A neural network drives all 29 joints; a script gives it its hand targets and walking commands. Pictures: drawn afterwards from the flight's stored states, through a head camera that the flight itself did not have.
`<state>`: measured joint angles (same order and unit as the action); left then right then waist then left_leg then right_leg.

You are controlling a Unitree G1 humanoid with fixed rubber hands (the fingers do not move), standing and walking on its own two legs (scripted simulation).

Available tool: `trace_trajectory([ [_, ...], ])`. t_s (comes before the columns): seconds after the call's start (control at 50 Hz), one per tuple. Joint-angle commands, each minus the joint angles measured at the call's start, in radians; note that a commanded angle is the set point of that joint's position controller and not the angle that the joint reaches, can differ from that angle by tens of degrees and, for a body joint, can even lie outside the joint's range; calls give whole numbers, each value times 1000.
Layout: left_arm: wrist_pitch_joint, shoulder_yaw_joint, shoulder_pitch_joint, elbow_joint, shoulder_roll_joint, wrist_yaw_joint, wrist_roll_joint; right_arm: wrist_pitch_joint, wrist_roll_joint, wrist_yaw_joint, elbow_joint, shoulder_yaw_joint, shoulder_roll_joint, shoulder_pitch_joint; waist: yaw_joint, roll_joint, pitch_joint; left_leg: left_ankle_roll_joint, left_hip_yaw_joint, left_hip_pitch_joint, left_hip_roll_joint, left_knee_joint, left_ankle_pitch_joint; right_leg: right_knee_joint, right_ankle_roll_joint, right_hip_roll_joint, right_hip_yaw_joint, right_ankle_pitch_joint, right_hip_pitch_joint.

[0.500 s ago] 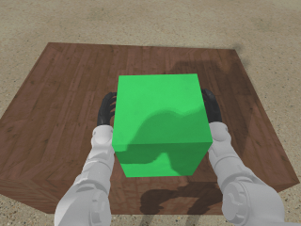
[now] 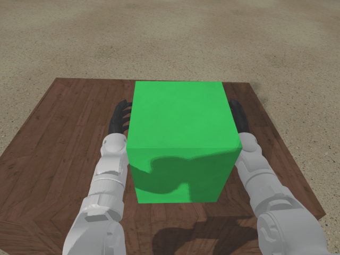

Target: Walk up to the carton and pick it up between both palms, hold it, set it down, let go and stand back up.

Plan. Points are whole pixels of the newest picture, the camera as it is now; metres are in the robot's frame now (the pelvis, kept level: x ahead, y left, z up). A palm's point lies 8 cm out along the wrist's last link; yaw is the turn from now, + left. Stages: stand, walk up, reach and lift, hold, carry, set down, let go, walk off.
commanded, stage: reach and lift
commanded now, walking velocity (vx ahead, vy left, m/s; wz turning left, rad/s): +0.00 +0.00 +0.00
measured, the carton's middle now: (178, 144) +0.37 +0.01 +0.08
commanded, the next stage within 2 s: hold in 1.60 s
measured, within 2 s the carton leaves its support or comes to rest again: neither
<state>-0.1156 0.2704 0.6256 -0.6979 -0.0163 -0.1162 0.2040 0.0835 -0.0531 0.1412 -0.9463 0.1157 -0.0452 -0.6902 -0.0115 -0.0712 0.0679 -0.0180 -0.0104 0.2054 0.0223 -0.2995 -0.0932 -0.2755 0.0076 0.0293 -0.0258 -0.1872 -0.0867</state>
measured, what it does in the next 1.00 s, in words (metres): stands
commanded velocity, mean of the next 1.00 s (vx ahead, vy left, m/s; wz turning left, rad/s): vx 0.00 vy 0.00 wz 0.00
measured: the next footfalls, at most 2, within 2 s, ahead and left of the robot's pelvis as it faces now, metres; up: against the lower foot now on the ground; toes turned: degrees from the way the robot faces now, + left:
none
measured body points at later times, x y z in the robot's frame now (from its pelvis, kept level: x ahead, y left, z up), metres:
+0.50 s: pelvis -0.01 +0.01 +0.00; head -0.04 +0.04 +0.45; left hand +0.38 +0.18 +0.15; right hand +0.38 -0.13 +0.15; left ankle +0.04 +0.13 -0.75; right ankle -0.03 -0.11 -0.75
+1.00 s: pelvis -0.01 +0.01 +0.00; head -0.05 +0.03 +0.44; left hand +0.37 +0.17 +0.17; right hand +0.38 -0.13 +0.17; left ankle +0.04 +0.13 -0.75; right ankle -0.03 -0.11 -0.75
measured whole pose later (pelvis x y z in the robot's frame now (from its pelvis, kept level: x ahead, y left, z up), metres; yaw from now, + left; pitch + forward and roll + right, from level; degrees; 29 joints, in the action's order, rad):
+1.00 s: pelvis -0.01 +0.01 +0.00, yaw +1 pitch -6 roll -1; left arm -0.59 0.25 0.58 -0.26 -0.01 -0.05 0.26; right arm -0.29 -0.18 0.18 -0.64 0.00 -0.07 -0.69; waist -0.07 -0.06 0.02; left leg 0.00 -0.03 0.11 0.00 -0.33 -0.11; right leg -0.29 -0.01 0.01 -0.01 -0.21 0.02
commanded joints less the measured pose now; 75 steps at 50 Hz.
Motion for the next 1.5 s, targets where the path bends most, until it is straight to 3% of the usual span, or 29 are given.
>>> trace_trajectory([
  [0.0,-9,-380,708,216,-670,189,-15,12,2,-131,300,-313,639,-703,-3,79,433,-20,63,-361,-40,-38,260,38,-54,3,73,267,-8],
  [0.12,-110,-380,663,283,-656,218,-9,-39,-22,-119,362,-313,613,-711,-17,79,381,-14,60,-375,-48,-26,238,44,-62,6,81,241,12],
  [0.14,-152,-327,542,194,-593,230,45,-80,-8,-105,301,-278,599,-646,16,64,242,15,66,-329,-43,-6,126,66,-62,-8,58,148,4],
  [0.16,-166,-333,595,232,-611,247,26,-86,0,-102,335,-267,590,-692,0,42,245,16,72,-290,-42,20,76,64,-66,-6,64,96,-12],
  [0.24,-185,-452,668,382,-662,230,-44,-83,-57,-98,468,-342,621,-760,-26,103,417,-19,46,-391,-39,-47,257,42,-54,10,73,234,15],
  [0.36,-257,-502,658,446,-663,217,-70,-149,-85,-81,520,-358,611,-742,-58,108,374,-14,20,-394,-33,-36,176,51,-49,9,78,131,-37],
  [0.62,-378,-521,600,576,-632,223,-69,-264,-184,-52,640,-443,606,-716,-69,111,352,-15,1,-409,-44,-49,208,41,-62,22,79,183,-9],
  [0.78,-395,-513,642,583,-628,228,-74,-285,-193,-53,659,-445,617,-757,-59,103,351,-6,5,-409,-45,-41,173,44,-64,22,79,177,-24],
  [1.0,-407,-488,665,568,-611,246,-76,-309,-199,-38,653,-446,627,-767,-69,81,350,5,9,-395,-54,-35,157,42,-78,16,72,211,1],
  [1.04,-399,-542,685,637,-627,241,-116,-309,-232,-32,707,-477,629,-773,-94,94,413,-18,7,-438,-61,-60,258,27,-77,28,77,290,25],
  [1.14,-418,-484,686,579,-597,253,-84,-339,-219,-33,637,-440,606,-759,-83,85,307,-6,13,-387,-59,-16,144,49,-76,21,77,158,-9],
  [1.22,-426,-504,694,609,-606,245,-95,-340,-246,-33,676,-463,609,-786,-81,101,360,-15,9,-429,-59,-44,214,43,-74,28,78,210,-3],
  [1.48,-449,-477,739,600,-587,246,-97,-367,-263,-28,646,-455,612,-819,-72,92,345,-1,15,-415,-59,-35,172,51,-78,27,73,165,-22],
])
